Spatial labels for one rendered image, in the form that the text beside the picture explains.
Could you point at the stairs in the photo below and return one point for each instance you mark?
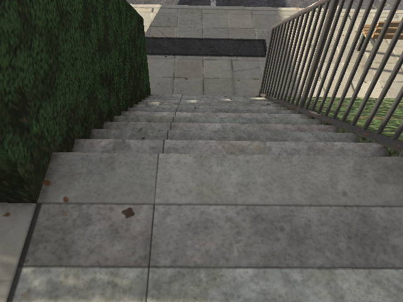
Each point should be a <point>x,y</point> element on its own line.
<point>215,124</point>

